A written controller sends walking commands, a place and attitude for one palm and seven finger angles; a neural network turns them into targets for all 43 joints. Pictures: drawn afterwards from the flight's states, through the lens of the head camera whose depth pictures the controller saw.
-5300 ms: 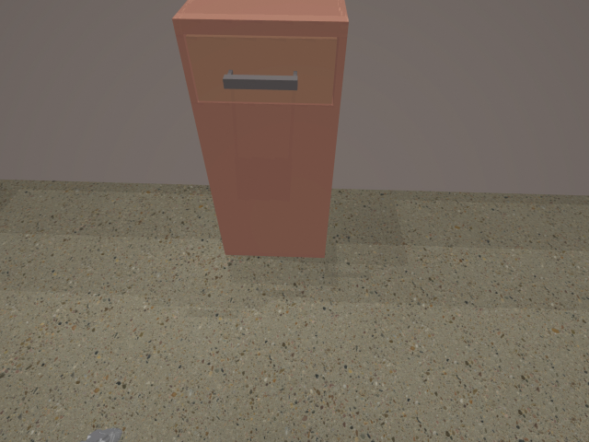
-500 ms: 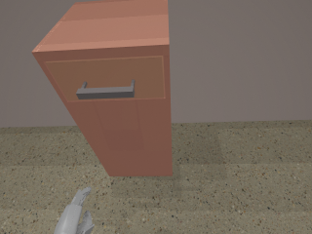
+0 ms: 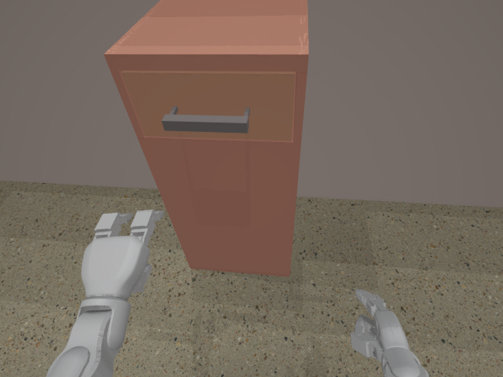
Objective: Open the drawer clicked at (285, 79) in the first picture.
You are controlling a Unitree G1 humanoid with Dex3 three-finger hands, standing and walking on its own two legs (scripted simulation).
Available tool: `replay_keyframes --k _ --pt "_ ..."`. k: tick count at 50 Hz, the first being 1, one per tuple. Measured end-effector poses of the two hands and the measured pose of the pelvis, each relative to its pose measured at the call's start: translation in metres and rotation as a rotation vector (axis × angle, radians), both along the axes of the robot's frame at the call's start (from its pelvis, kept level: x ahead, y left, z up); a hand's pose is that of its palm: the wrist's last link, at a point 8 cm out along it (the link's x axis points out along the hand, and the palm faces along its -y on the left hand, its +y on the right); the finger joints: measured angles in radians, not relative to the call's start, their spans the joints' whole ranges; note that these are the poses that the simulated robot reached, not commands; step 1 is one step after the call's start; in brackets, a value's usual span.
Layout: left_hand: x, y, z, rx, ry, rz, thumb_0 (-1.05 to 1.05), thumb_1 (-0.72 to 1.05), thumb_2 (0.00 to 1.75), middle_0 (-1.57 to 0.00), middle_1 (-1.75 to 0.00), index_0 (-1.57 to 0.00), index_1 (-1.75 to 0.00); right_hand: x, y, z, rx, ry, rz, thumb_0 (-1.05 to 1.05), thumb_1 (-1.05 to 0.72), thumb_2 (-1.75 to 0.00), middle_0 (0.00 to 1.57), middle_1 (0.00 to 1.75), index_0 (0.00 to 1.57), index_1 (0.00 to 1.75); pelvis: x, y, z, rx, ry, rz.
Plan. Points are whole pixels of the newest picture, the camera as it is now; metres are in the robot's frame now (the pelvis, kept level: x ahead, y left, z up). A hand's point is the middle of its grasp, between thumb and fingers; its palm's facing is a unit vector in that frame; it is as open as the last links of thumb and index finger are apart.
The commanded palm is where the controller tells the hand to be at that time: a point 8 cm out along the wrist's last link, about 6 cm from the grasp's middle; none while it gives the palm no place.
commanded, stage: raise the hand with hooked fingers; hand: left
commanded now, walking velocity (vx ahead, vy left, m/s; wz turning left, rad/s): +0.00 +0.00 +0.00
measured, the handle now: (208, 117) +0.63 +0.19 +0.08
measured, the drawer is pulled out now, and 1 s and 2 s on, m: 0.00 0.00 0.00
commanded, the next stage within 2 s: move the hooked fingers above the handle in 1.24 s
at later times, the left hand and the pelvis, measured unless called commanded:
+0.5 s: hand (121, 204) +0.32 +0.25 +0.13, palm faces +0.17 -0.07 -0.98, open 12.9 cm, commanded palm +0.28 +0.24 +0.19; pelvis +0.02 +0.02 +0.03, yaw -1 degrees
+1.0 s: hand (113, 150) +0.37 +0.26 +0.20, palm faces +0.08 -0.06 -1.00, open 13.8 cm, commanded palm +0.33 +0.25 +0.25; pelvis +0.04 +0.01 +0.04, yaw +0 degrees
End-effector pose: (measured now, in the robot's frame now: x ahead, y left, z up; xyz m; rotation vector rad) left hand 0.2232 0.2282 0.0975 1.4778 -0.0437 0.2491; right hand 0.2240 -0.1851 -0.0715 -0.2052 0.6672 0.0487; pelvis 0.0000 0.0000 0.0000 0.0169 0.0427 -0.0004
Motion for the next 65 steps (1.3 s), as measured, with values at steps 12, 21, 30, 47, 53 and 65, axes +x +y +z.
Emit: replay_keyframes --k 12,21,30,47,53,65 --pt "0.037 -0.005 0.027 -0.042 0.16 -0.078 0.01 0.05 0.53 -0.28 -0.85 -0.28 -0.85 -0.064 -0.017 -0.01 -0.016 0.178 -0.128 0.01 -0.91 -0.9 0.2 0.3 0.2 0.3 0.009 0.017 0.023 0.01 -0.049 -0.052" --pt "0.047 0.017 0.063 0.005 0.034 -0.055 0.0 -0.16 0.44 -0.3 -0.99 -0.3 -0.99 -0.037 -0.035 -0.001 -0.072 0.167 -0.126 0.01 -0.91 -0.9 0.2 0.3 0.2 0.3 0.018 0.02 0.029 0.002 -0.059 -0.029" --pt "0.08 0.017 0.103 0.013 0.056 -0.032 0.0 -0.37 0.35 -0.31 -1.12 -0.31 -1.12 0.018 -0.012 0.02 -0.006 0.063 -0.078 0.01 -0.91 -0.9 0.19 0.3 0.2 0.3 0.03 0.017 0.035 0.001 -0.071 -0.02" --pt "0.115 0.03 0.158 0.038 0.071 -0.057 0.0 -0.49 0.3 -0.32 -1.2 -0.32 -1.2 0.028 -0.013 0.015 -0.004 0.127 -0.023 0.01 -0.91 -0.9 0.2 0.3 0.2 0.3 0.045 0.012 0.04 -0.009 -0.06 0.001" --pt "0.117 0.027 0.139 0.013 0.154 -0.089 0.0 -0.49 0.3 -0.31 -1.2 -0.32 -1.2 0.012 -0.023 0.009 -0.009 0.165 -0.052 0.01 -0.91 -0.9 0.2 0.3 0.2 0.3 0.044 0.015 0.039 -0.007 -0.047 -0.01" --pt "0.102 0.032 0.147 0.031 0.026 -0.113 0.0 -0.49 0.3 -0.32 -1.2 -0.32 -1.2 -0.008 -0.019 0.004 -0.012 0.208 -0.055 0.01 -0.91 -0.9 0.19 0.3 0.2 0.3 0.035 0.017 0.039 -0.005 -0.049 -0.008"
